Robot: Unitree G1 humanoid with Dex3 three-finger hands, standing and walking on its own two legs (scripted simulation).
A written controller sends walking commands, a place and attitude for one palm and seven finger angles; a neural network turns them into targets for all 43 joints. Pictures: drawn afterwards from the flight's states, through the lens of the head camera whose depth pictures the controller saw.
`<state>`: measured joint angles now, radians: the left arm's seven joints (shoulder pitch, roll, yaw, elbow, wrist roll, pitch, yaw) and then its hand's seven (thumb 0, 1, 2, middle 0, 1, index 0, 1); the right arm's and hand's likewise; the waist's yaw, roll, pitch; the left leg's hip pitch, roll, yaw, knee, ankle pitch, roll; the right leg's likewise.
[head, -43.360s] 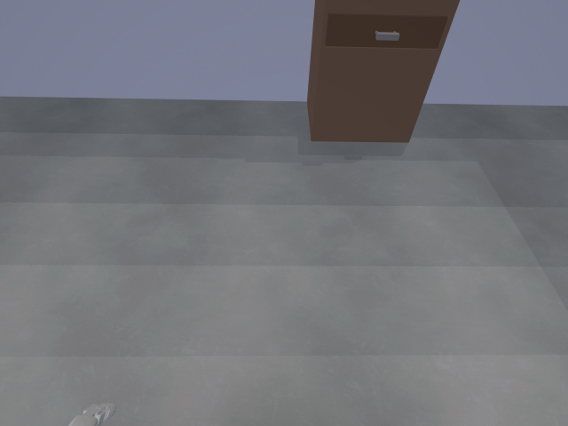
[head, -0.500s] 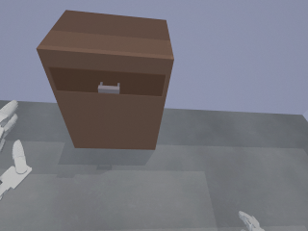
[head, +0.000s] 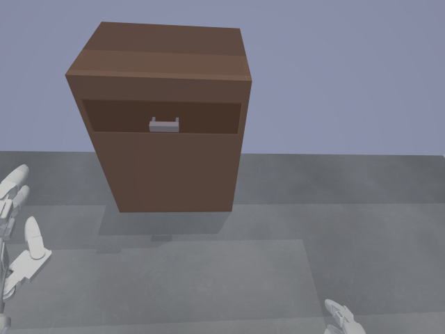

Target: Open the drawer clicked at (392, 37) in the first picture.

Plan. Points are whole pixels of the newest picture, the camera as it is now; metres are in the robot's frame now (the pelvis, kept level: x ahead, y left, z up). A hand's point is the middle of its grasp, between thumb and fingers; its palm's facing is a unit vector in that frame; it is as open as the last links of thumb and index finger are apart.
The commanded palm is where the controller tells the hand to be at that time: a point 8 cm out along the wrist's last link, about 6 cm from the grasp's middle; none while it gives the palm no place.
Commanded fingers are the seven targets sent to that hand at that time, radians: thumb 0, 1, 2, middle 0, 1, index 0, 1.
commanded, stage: stop stepping back and stand still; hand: left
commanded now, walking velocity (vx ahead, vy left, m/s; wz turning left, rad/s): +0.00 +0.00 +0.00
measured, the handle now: (165, 123) +0.80 +0.26 -0.14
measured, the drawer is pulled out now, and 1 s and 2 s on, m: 0.00 0.00 0.00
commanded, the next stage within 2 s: let the arm hang, fingers relaxed in 0.12 s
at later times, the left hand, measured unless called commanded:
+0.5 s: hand out of the picture +0.08 +0.19 -0.15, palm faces -0.05 -0.97 -0.24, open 7.4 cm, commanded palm none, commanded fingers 0.00 0.90 0.90 -0.20 -0.30 -0.20 -0.30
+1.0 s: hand out of the picture +0.03 +0.21 -0.15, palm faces +0.01 -0.94 -0.33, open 7.4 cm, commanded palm none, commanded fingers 0.00 0.90 0.90 -0.20 -0.30 -0.20 -0.30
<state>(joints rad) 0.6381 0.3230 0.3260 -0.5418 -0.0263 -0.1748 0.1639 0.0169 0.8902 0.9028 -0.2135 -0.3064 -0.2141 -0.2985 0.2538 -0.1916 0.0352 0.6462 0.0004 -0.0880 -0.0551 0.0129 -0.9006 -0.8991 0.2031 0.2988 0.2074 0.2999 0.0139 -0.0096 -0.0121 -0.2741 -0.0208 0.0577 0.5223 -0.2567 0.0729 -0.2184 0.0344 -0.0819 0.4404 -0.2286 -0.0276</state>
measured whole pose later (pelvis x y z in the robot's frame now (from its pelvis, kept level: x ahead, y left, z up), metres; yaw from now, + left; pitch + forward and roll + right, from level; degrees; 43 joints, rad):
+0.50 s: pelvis -0.01 -0.01 +0.00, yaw +1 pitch -1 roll +0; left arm 0.26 0.26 -0.01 0.73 0.03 0.06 0.00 0.02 0.91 0.90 -0.20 -0.30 -0.20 -0.30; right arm 0.15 -0.29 0.01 0.87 -0.02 -0.02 0.01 0.01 -0.90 -0.90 0.20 0.30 0.21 0.30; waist -0.02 -0.02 0.08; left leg -0.27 -0.05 0.06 0.51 -0.23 0.07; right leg -0.26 0.01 -0.06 0.54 -0.27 -0.04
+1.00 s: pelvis +0.00 -0.03 +0.01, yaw +1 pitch -2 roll +0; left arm 0.18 0.28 0.01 1.13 0.01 -0.01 0.02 0.01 0.91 0.90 -0.20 -0.30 -0.20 -0.30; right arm 0.19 -0.23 0.01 1.11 -0.01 0.01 -0.01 0.01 -0.91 -0.90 0.20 0.30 0.20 0.30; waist 0.00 0.03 0.07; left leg -0.15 -0.03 0.04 0.35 -0.16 0.03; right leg -0.13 0.05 -0.08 0.34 -0.18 -0.07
